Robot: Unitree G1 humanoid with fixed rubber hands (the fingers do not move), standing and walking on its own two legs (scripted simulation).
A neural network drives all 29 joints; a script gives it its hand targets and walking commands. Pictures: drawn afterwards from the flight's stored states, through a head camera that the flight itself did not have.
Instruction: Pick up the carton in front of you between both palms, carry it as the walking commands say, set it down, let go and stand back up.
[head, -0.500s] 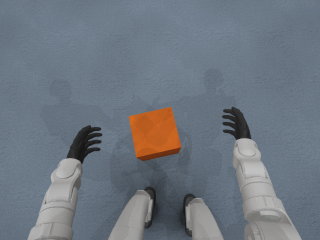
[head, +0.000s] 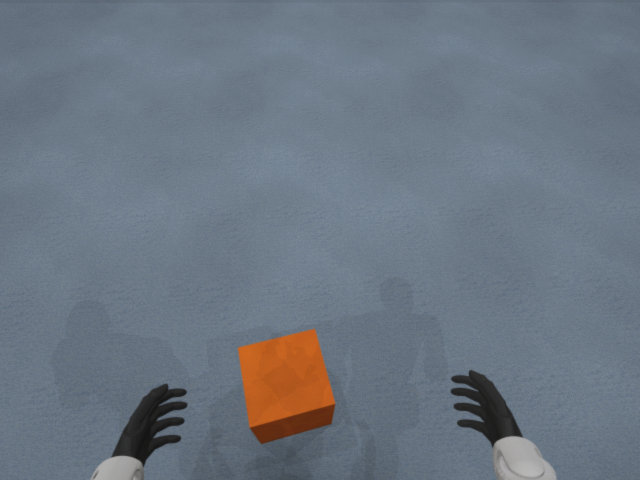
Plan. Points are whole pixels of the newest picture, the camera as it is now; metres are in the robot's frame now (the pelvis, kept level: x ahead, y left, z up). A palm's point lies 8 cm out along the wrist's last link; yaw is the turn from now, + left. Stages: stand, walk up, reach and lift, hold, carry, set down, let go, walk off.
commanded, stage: let go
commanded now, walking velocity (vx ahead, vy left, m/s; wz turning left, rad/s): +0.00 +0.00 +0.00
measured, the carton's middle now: (287, 388) +0.39 +0.09 -0.65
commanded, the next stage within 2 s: stand in 0.46 s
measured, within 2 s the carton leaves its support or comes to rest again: neither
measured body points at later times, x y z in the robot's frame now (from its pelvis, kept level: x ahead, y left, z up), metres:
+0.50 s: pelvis -0.02 +0.01 +0.00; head -0.02 +0.01 +0.45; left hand +0.16 +0.25 -0.07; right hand +0.15 -0.23 -0.08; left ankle -0.02 +0.12 -0.74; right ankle -0.04 -0.11 -0.74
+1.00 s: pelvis +0.04 +0.03 -0.01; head +0.04 +0.05 +0.43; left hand +0.11 +0.30 -0.14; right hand +0.13 -0.21 -0.13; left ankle -0.01 +0.12 -0.74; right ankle -0.04 -0.11 -0.74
